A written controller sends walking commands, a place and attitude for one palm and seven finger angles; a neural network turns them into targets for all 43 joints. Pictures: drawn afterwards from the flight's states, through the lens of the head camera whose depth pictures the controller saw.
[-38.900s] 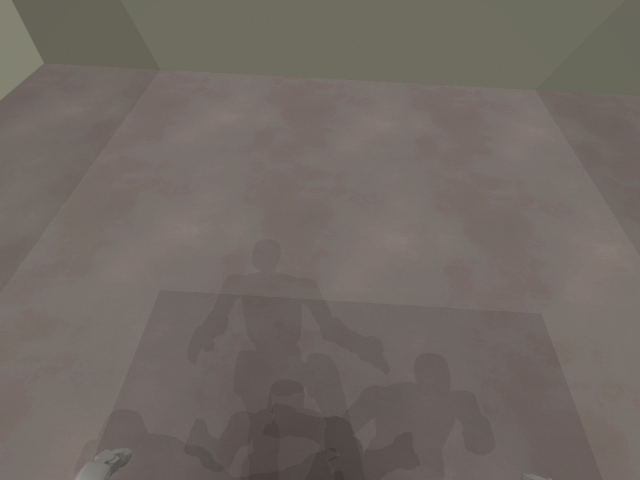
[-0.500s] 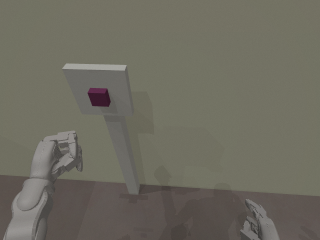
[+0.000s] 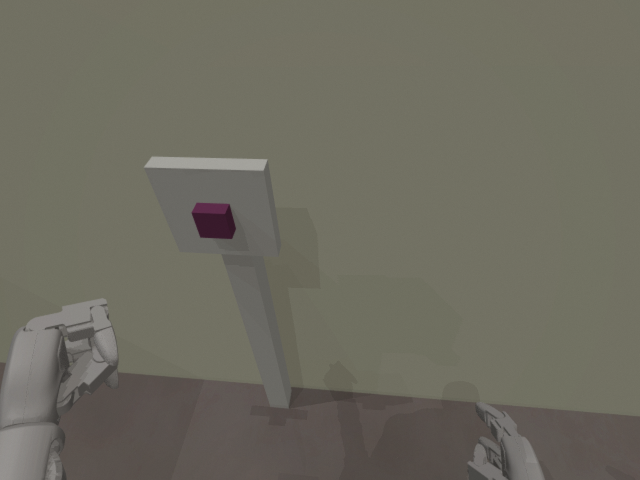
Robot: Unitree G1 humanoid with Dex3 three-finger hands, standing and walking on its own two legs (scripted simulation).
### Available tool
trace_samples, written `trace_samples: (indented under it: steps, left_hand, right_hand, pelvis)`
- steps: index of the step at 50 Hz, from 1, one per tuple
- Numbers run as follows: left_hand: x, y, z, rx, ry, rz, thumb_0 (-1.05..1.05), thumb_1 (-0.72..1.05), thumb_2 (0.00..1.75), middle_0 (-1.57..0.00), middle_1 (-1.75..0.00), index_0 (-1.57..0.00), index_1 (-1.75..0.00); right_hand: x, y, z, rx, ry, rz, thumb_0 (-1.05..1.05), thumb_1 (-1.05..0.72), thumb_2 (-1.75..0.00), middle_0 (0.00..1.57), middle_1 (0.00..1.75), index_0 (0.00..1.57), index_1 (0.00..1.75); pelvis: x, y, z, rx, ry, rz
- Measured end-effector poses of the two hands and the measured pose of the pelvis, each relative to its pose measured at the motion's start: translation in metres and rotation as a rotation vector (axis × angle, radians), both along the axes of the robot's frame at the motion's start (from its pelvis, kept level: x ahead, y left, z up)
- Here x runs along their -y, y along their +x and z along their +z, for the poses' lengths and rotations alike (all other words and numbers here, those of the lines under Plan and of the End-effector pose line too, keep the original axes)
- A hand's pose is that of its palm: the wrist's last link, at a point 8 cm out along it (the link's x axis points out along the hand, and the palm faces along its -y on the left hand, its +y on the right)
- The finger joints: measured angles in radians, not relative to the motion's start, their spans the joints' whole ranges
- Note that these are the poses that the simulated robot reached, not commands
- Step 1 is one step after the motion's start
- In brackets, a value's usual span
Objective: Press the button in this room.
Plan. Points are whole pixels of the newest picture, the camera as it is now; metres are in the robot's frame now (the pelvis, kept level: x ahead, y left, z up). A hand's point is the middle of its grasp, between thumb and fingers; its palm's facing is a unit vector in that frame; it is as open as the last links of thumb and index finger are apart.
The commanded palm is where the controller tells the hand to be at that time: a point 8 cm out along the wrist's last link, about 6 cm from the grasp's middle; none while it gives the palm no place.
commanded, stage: draw the hand back to the body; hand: left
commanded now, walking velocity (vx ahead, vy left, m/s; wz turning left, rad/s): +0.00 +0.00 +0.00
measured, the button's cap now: (215, 219) +0.48 +0.23 +0.07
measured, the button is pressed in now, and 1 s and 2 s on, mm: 0 0 0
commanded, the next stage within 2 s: step back with the hand held close in 0.42 s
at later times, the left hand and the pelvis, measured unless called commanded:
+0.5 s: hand (75, 376) +0.17 +0.24 +0.15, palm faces +0.39 -0.84 -0.38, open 3.1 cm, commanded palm +0.11 +0.29 +0.18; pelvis -0.01 +0.01 +0.00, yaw +0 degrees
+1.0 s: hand (53, 383) +0.16 +0.26 +0.15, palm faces +0.27 -0.82 -0.51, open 3.1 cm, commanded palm +0.10 +0.30 +0.17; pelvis -0.04 +0.03 -0.01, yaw -2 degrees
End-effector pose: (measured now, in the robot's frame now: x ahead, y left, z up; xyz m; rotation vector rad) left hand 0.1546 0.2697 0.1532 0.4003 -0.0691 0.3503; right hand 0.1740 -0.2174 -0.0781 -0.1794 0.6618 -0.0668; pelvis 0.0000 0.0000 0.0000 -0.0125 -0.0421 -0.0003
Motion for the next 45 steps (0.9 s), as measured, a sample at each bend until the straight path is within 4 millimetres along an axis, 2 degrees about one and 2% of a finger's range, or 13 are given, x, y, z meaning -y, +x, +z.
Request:
trace_samples:
  steps: [11, 21, 28, 32, 35, 39, 42, 45]
  left_hand:
    - [-0.009, -0.025, 0.027, 0.069, 0.078, 0.015, 0.01, 0.89, 0.90, -1.30, -1.50, -1.31, -1.50]
    - [-0.014, -0.029, 0.011, 0.035, 0.028, 0.037, 0.01, 0.89, 0.90, -1.30, -1.50, -1.31, -1.50]
    - [-0.014, -0.028, 0.018, 0.069, 0.043, 0.016, 0.01, 0.89, 0.90, -1.30, -1.50, -1.31, -1.50]
    - [-0.025, -0.021, 0.027, 0.096, 0.098, 0.018, 0.01, 0.89, 0.90, -1.30, -1.50, -1.31, -1.50]
    - [-0.028, -0.013, 0.023, 0.070, 0.110, 0.004, 0.01, 0.89, 0.90, -1.30, -1.50, -1.31, -1.50]
    - [-0.021, -0.006, 0.007, -0.005, 0.092, -0.057, 0.01, 0.89, 0.90, -1.30, -1.50, -1.31, -1.50]
    - [-0.018, -0.008, 0.002, -0.035, 0.097, -0.106, 0.01, 0.89, 0.90, -1.30, -1.50, -1.31, -1.50]
    - [-0.022, -0.014, 0.006, -0.018, 0.129, -0.131, 0.01, 0.89, 0.90, -1.30, -1.50, -1.31, -1.50]
  right_hand:
    - [-0.007, 0.004, 0.006, 0.032, -0.005, 0.008, 0.01, -0.90, -0.90, 0.21, 0.30, 0.20, 0.30]
    - [-0.012, -0.007, 0.006, 0.013, -0.020, 0.016, 0.01, -0.90, -0.90, 0.21, 0.30, 0.20, 0.30]
    - [-0.011, -0.014, 0.005, 0.008, -0.027, 0.008, 0.01, -0.90, -0.90, 0.21, 0.30, 0.20, 0.30]
    - [-0.009, -0.018, 0.005, -0.013, -0.025, -0.010, 0.01, -0.90, -0.90, 0.21, 0.30, 0.20, 0.30]
    - [-0.005, -0.025, 0.004, -0.041, -0.030, -0.035, 0.01, -0.90, -0.90, 0.21, 0.30, 0.20, 0.30]
    - [0.003, -0.038, 0.002, -0.084, -0.046, -0.080, 0.01, -0.90, -0.90, 0.21, 0.30, 0.20, 0.30]
    - [0.006, -0.047, 0.002, -0.111, -0.063, -0.111, 0.01, -0.90, -0.90, 0.21, 0.30, 0.20, 0.30]
    - [0.007, -0.055, 0.004, -0.122, -0.079, -0.127, 0.01, -0.90, -0.90, 0.21, 0.30, 0.20, 0.30]
  pelvis:
    - [-0.006, -0.002, 0.000, 0.015, -0.006, -0.001]
    - [-0.008, -0.011, 0.001, 0.023, -0.007, 0.000]
    - [-0.010, -0.012, 0.001, 0.030, -0.008, -0.004]
    - [-0.011, -0.015, 0.001, 0.002, -0.015, -0.017]
    - [-0.014, -0.018, 0.002, -0.023, -0.014, -0.028]
    - [-0.020, -0.023, 0.001, -0.049, -0.010, -0.037]
    - [-0.022, -0.027, 0.000, -0.061, -0.008, -0.038]
    - [-0.024, -0.032, -0.002, -0.065, -0.008, -0.037]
